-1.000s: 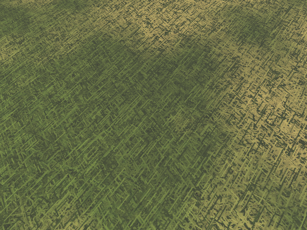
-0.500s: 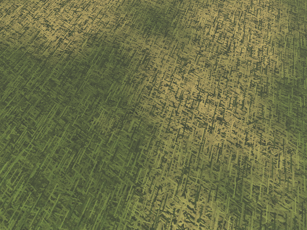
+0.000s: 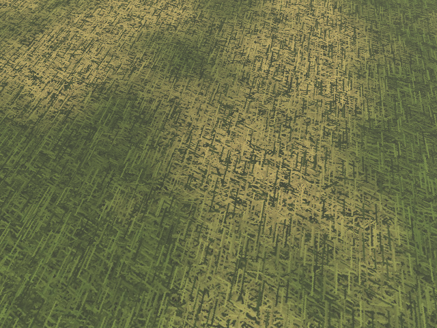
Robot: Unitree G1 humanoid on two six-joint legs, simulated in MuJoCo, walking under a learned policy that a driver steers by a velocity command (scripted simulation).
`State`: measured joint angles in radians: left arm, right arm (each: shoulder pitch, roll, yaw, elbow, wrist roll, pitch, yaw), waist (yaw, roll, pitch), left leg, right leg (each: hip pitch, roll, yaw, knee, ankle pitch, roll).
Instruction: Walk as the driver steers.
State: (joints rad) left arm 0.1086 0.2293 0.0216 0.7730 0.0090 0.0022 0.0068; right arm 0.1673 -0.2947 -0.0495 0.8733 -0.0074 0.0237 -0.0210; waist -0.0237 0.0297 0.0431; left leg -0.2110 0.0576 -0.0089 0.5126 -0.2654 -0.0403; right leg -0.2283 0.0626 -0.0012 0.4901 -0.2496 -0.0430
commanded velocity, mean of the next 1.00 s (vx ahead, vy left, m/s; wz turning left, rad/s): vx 0.15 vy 0.00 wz -0.02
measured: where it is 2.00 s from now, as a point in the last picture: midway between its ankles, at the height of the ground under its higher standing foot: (214, 263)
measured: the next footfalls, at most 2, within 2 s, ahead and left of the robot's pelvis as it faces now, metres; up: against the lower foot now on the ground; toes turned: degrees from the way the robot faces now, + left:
left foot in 1.18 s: +0.43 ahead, +0.13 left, +0.00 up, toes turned +2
right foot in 1.72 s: +0.72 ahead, -0.10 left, +0.00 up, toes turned +7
